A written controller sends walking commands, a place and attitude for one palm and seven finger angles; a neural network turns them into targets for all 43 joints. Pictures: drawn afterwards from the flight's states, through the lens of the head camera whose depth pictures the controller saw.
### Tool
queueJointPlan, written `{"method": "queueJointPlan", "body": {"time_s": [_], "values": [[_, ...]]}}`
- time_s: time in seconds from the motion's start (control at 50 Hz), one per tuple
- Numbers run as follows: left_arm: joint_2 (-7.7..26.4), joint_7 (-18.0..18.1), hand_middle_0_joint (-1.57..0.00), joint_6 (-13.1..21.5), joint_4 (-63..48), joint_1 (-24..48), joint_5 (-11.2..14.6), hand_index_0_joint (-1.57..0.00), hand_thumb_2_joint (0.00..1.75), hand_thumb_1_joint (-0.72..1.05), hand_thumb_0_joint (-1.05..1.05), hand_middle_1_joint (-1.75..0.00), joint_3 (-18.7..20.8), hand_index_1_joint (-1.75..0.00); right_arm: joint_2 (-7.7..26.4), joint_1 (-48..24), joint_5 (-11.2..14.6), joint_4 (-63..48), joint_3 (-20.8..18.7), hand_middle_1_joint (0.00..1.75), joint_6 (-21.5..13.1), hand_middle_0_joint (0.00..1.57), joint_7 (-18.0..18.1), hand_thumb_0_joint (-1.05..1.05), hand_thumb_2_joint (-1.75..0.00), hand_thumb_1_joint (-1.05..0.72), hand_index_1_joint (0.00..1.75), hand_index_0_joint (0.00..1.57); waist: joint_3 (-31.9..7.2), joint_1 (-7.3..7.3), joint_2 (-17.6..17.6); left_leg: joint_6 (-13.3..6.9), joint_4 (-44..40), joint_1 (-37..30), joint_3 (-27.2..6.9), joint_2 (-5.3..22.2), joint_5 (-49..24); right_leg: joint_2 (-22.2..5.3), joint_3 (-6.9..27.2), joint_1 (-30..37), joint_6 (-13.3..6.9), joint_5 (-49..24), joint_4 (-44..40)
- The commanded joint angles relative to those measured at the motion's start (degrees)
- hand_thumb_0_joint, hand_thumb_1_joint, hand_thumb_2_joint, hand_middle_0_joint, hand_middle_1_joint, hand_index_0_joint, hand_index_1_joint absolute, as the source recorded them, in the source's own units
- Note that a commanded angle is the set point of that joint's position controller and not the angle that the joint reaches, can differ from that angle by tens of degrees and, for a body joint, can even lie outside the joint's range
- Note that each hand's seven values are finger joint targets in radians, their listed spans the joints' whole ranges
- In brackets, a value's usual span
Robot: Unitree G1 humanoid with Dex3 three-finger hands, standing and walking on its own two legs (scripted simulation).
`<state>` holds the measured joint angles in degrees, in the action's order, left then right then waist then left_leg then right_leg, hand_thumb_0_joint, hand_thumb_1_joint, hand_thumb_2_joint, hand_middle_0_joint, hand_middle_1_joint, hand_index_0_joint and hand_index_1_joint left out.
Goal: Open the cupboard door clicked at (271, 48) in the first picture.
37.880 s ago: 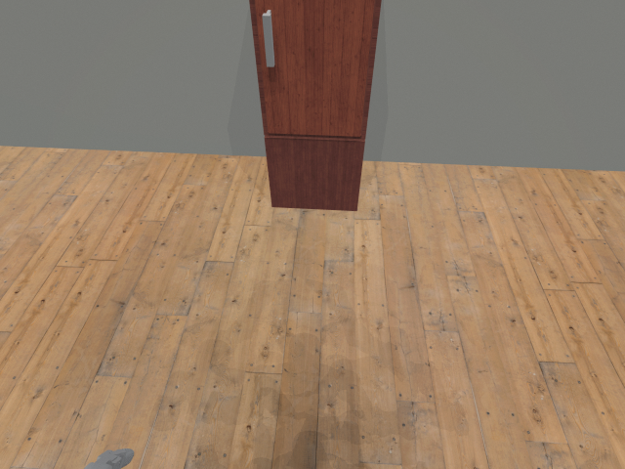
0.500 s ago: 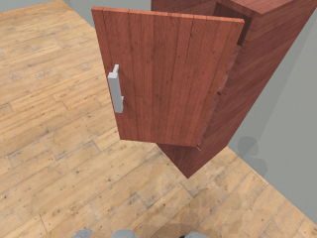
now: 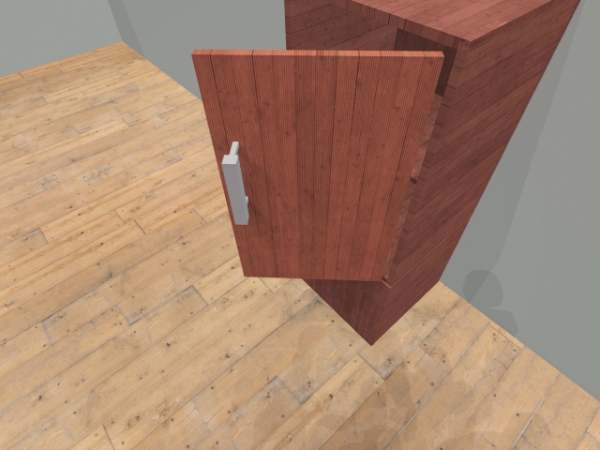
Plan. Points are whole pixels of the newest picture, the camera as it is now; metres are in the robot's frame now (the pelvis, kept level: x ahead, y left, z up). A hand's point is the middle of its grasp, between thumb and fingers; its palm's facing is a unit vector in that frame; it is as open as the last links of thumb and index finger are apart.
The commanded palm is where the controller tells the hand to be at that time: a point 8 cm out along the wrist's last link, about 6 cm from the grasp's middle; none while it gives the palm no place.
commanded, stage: come to a stop and stand still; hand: left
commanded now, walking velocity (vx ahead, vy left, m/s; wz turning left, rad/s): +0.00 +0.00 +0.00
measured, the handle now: (238, 184) +0.56 +0.15 +0.02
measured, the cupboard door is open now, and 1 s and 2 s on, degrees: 46 46 46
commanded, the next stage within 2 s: look again from close up in 0.40 s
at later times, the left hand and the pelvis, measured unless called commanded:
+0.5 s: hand out of the picture -0.06 +0.14 -0.18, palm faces +0.05 -0.99 -0.15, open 7.4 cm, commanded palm none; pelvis -0.02 -0.01 +0.00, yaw +0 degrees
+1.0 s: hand out of the picture -0.01 +0.18 -0.19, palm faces +0.05 -0.99 -0.15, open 7.4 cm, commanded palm none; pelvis -0.02 +0.01 -0.01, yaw +2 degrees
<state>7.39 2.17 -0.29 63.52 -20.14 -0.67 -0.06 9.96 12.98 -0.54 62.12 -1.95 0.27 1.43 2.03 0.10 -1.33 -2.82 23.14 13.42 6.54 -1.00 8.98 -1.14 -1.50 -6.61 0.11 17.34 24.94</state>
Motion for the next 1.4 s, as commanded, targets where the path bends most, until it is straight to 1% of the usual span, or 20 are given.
{"method": "queueJointPlan", "body": {"time_s": [0.0,0.08,0.18,0.46,0.48,0.5,0.52,0.56,0.6,0.64,0.72,0.94,1.06,1.1,1.18,1.24,1.28,1.32,1.36,1.38], "values": [[5.46,0.66,-0.2,0.84,-1.6,-1.84,-0.14,-0.2,0.9,0.9,0.0,-0.3,0.72,-0.3,4.12,3.51,0.23,0.25,-0.1,0.3,-0.63,0.2,0.01,0.0,-0.9,-0.9,0.3,0.2,1.08,-0.89,5.34,1.45,-4.12,-6.71,-8.07,7.35,-3.3,-5.86,5.41,-7.41,-1.48,-6.13,-7.31],[5.29,0.57,-0.2,0.39,-0.75,-2.94,-0.18,-0.2,0.9,0.9,0.0,-0.3,0.68,-0.3,3.24,4.17,-0.01,1.74,0.28,0.3,0.07,0.2,-0.05,0.0,-0.9,-0.9,0.3,0.2,6.35,-0.7,1.85,1.88,-6.89,-3.26,-8.82,6.68,6.4,-5.31,5.82,-10.6,-1.58,3.24,-9.21],[4.82,0.5,-0.2,0.31,-0.52,-3.92,-0.2,-0.2,0.9,0.9,0.0,-0.3,0.93,-0.3,2.42,6.1,-0.24,2.56,0.33,0.3,0.28,0.2,0.05,0.0,-0.9,-0.9,0.3,0.2,6.72,-0.47,0.96,2.0,-7.47,-1.42,-9.31,6.5,9.8,-4.84,5.43,-10.9,-1.64,5.77,-9.31],[2.34,0.6,-0.2,0.88,-0.02,-6.25,-0.02,-0.2,0.9,0.9,0.0,-0.3,0.77,-0.3,0.51,9.08,-0.11,3.5,0.31,0.3,-0.28,0.2,0.51,0.0,-0.9,-0.9,0.3,0.2,4.09,-0.53,2.29,1.81,-5.14,-2.91,-8.68,6.97,4.89,-4.52,5.93,-10.69,-2.13,1.41,-8.2],[4.74,2.11,-0.2,3.03,-0.07,-6.82,-1.5,-0.2,0.9,0.9,0.0,-0.3,-0.09,-0.3,3.08,2.79,-0.31,-1.21,1.3,0.3,-1.69,0.2,-0.49,0.0,-0.9,-0.9,0.3,0.2,7.34,1.68,3.35,2.89,7.5,4.07,-7.82,6.47,-0.12,-6.3,8.26,-10.55,-2.21,-12.88,-8.68],[6.49,2.06,-0.2,4.06,-1.01,-5.85,-1.14,-0.2,0.9,0.9,0.0,-0.3,0.45,-0.3,1.58,3.52,-0.18,-3.2,1.51,0.3,-2.02,0.2,-0.66,0.0,-0.9,-0.9,0.3,0.2,4.43,-1.22,3.26,3.07,7.01,1.31,-7.6,6.07,-0.48,-10.26,9.31,-9.86,-2.94,-26.5,-7.88],[6.1,1.74,-0.2,3.86,-2.44,-4.55,-0.75,-0.2,0.9,0.9,0.0,-0.3,0.49,-0.3,-0.67,8.25,-0.3,-1.96,1.4,0.3,-2.12,0.2,-0.43,0.0,-0.9,-0.9,0.3,0.2,0.28,-2.23,3.57,2.3,4.88,-0.52,-7.45,5.49,2.29,-9.53,7.11,-6.48,-3.61,-20.47,-5.06],[4.7,1.6,-0.2,3.84,-2.71,-4.49,-0.13,-0.2,0.9,0.9,0.0,-0.3,0.2,-0.3,1.27,9.03,-0.32,-1.92,1.23,0.3,-2.37,0.2,-0.3,0.0,-0.9,-0.9,0.3,0.2,-4.58,-1.79,5.11,1.52,5.01,-1.54,-7.98,5.62,-2.35,-6.64,6.05,-4.64,-3.86,-14.37,-3.15],[4.56,1.47,-0.2,3.12,-3.67,-3.92,-0.23,-0.2,0.9,0.9,0.0,-0.3,0.27,-0.3,1.73,7.65,-0.39,-2.65,1.14,0.3,-2.17,0.2,-0.2,0.0,-0.9,-0.9,0.3,0.2,-1.22,-1.21,1.11,1.07,3.97,-0.27,-8.48,6.04,-1.76,-5.48,5.24,-7.39,-3.87,-7.13,-2.83],[4.51,1.22,-0.2,2.6,-4.0,-4.49,-0.34,-0.2,0.9,0.9,0.0,-0.3,0.29,-0.3,2.02,6.7,-0.39,-3.56,0.97,0.3,-1.76,0.2,-0.25,0.0,-0.9,-0.9,0.3,0.2,1.89,-0.88,0.98,0.79,2.55,2.03,-9.44,6.06,2.42,-4.62,5.48,-9.83,-3.86,-0.9,-2.85],[5.11,1.03,-0.2,2.25,-4.75,-4.52,-0.5,-0.2,0.9,0.9,0.0,-0.3,0.23,-0.3,2.99,6.08,-0.34,-4.0,0.97,0.3,-1.72,0.2,-0.33,0.0,-0.9,-0.9,0.3,0.2,3.48,-0.55,3.58,0.34,1.37,3.05,-10.24,6.19,2.66,-4.07,4.8,-10.24,-3.57,-0.71,-2.34],[7.97,0.45,-0.2,1.54,-7.02,-3.43,-0.63,-0.2,0.9,0.9,0.0,-0.3,0.81,-0.3,7.16,2.48,-0.32,-5.8,0.25,0.3,-2.08,0.2,-0.36,0.0,-0.9,-0.9,0.3,0.2,0.74,0.23,-0.86,-0.39,-3.02,2.91,-12.71,7.55,6.77,-3.57,3.51,-7.09,-2.81,-2.29,-1.95],[7.66,0.15,-0.2,1.43,-6.61,-3.39,-0.59,-0.2,0.9,0.9,0.0,-0.3,0.56,-0.3,7.07,1.64,-0.25,-5.19,0.4,0.3,-2.23,0.2,-0.43,0.0,-0.9,-0.9,0.3,0.2,-1.18,0.19,0.31,-0.28,-4.08,1.06,-12.84,8.29,6.44,-3.89,2.73,-6.23,-2.02,-3.28,-2.76],[6.43,-0.07,-0.2,0.86,-6.07,-4.37,-0.76,-0.2,0.9,0.9,0.0,-0.3,0.29,-0.3,6.72,2.9,-0.35,-4.47,0.34,0.3,-1.89,0.2,-0.2,0.0,-0.9,-0.9,0.3,0.2,-0.74,-0.04,0.71,-0.67,-5.85,1.1,-14.43,9.75,9.16,-2.71,1.3,-6.68,-1.71,-2.57,-1.61],[6.5,-0.86,-0.2,-0.98,-6.69,-5.45,-1.41,-0.2,0.9,0.9,0.0,-0.3,1.01,-0.3,10.57,2.85,-0.6,-4.96,-1.35,0.3,-0.79,0.2,0.47,0.0,-0.9,-0.9,0.3,0.2,1.65,-0.27,-4.38,-3.11,-12.66,3.14,-20.97,15.42,23.38,-0.42,-1.51,-11.35,-1.56,4.26,6.22],[6.18,-1.54,-0.2,-1.66,-7.26,-6.13,-1.53,-0.2,0.9,0.9,0.0,-0.3,1.56,-0.3,11.15,3.17,-0.94,-5.64,-2.02,0.3,-0.49,0.2,0.81,0.0,-0.9,-0.9,0.3,0.2,0.12,-0.23,-3.52,-5.87,-12.48,2.98,-22.16,18.26,22.45,-0.62,-0.7,-13.25,-2.14,7.01,11.74],[5.51,-1.85,-0.2,-1.73,-7.42,-6.37,-1.43,-0.2,0.9,0.9,0.0,-0.3,1.89,-0.3,11.16,3.04,-1.15,-5.72,-2.25,0.3,-0.52,0.2,0.88,0.0,-0.9,-0.9,0.3,0.2,-1.38,-0.12,-2.71,-6.37,-11.49,2.99,-20.82,18.7,19.92,-0.65,-0.39,-12.53,-2.22,6.97,11.67],[4.83,-2.18,-0.2,-1.67,-6.9,-8.23,-1.34,-0.2,0.9,0.9,0.0,-0.3,2.2,-0.3,10.83,1.97,-1.18,-5.8,-2.35,0.3,-0.4,0.2,0.98,0.0,-0.9,-0.9,0.3,0.2,-1.84,1.08,-2.21,-4.75,-9.31,6.87,-16.57,17.09,18.68,-0.02,-1.74,-6.66,-2.31,3.01,4.66],[5.63,-2.17,-0.2,-1.7,-6.23,-10.86,-1.42,-0.2,0.9,0.9,0.0,-0.3,2.68,-0.3,9.16,1.09,-1.13,-5.78,-2.21,0.3,-0.08,0.2,0.82,0.0,-0.9,-0.9,0.3,0.2,-0.53,2.06,-0.09,-1.28,-5.22,12.7,-10.94,12.48,21.41,-0.31,-1.04,-1.06,-3.08,1.63,-2.65],[7.21,-1.9,-0.2,-1.7,-6.48,-11.59,-1.65,-0.2,0.9,0.9,0.0,-0.3,2.98,-0.3,7.26,1.29,-0.96,-6.22,-1.92,0.3,0.13,0.2,0.75,0.0,-0.9,-0.9,0.3,0.2,0.29,2.28,4.92,0.35,1.01,16.1,-7.0,8.57,22.72,-4.21,4.62,-1.35,-4.88,7.55,-6.98]]}}
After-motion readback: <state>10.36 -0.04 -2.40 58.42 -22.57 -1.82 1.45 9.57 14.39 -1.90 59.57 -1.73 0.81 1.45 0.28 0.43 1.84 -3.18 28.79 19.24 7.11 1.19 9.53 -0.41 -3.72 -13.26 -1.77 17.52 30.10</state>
